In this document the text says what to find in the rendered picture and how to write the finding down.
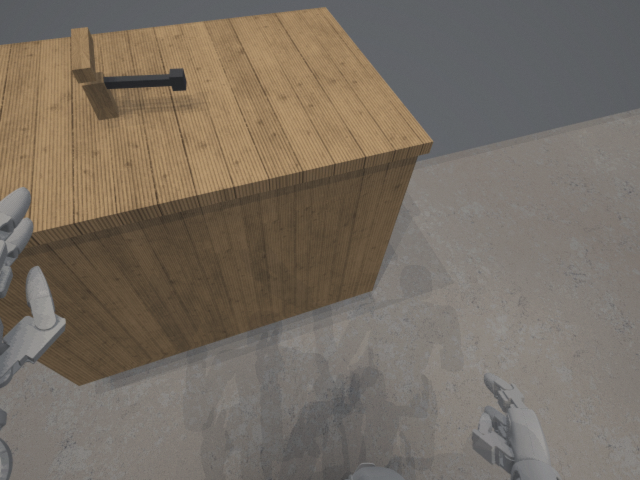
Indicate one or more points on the right robot forearm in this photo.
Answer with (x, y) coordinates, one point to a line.
(533, 470)

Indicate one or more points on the robot left hand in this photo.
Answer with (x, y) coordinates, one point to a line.
(31, 337)

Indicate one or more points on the right robot shin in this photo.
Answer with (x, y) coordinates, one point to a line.
(364, 465)

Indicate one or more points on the tap lever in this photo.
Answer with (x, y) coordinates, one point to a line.
(175, 78)

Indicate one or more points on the counter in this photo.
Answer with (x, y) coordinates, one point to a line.
(167, 220)

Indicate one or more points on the robot right hand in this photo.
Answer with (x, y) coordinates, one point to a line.
(519, 435)

